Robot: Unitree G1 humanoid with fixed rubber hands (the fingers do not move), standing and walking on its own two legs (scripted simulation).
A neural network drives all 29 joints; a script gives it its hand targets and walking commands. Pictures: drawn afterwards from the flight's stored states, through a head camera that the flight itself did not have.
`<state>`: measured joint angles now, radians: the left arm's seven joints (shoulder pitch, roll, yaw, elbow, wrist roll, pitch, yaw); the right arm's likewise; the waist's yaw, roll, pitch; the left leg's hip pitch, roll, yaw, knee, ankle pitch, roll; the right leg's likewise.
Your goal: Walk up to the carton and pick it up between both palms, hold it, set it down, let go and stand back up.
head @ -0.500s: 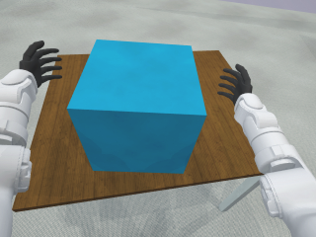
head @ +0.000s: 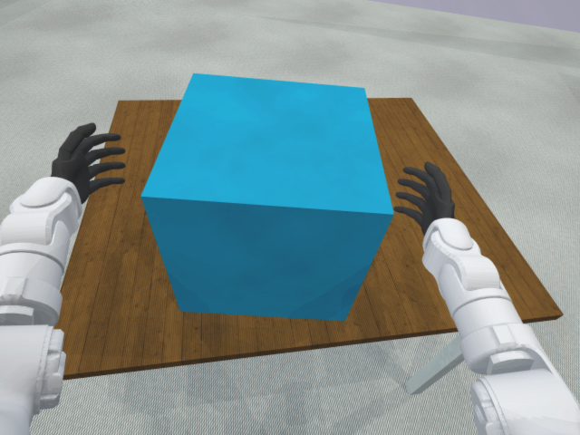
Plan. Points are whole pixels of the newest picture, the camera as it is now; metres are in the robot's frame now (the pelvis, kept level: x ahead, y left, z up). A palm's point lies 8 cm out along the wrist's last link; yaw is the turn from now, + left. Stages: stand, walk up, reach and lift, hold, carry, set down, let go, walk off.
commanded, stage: set down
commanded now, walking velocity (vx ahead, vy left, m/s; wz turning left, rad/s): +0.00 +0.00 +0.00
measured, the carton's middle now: (271, 201) +0.49 -0.01 +0.02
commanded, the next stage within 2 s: none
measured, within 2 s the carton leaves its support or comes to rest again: neither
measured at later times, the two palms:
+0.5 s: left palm (63, 254) +0.35 +0.26 +0.08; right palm (447, 283) +0.28 -0.24 +0.07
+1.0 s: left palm (48, 317) +0.28 +0.28 +0.05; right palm (440, 327) +0.23 -0.22 +0.04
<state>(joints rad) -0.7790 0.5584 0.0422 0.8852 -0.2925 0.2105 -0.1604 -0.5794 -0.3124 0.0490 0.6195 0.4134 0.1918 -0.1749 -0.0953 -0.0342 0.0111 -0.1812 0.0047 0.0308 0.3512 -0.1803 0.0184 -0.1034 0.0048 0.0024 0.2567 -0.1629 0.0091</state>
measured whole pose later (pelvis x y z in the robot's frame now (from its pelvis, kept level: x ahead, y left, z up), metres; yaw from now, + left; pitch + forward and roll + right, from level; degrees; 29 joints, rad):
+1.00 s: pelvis +0.01 -0.01 +0.00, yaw +0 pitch -5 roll -1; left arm -0.03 0.47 0.13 0.33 -0.27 0.05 -0.20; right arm 0.18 -0.20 0.03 0.06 0.30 0.07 -0.21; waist -0.01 -0.03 0.06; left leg -0.05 0.01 0.03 0.33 -0.20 0.01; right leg 0.02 0.01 0.00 0.24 -0.18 0.00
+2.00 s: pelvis +0.02 -0.03 +0.00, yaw +1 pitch -3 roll +0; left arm 0.21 0.42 0.01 0.47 -0.23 -0.11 -0.17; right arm 0.29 -0.21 0.00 0.34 0.15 -0.14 -0.12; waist 0.01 0.00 0.06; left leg -0.10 0.03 0.00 0.38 -0.23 -0.02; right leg -0.03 0.03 -0.03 0.32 -0.24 -0.03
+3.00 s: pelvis +0.01 -0.03 +0.00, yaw +0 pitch -4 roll +0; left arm 0.19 0.20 0.00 0.53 0.00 0.12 0.00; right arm 0.14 -0.21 -0.02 0.77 0.01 -0.21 0.02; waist 0.01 -0.01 0.08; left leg -0.07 0.02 0.02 0.36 -0.22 -0.02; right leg -0.03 0.02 0.00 0.34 -0.24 -0.02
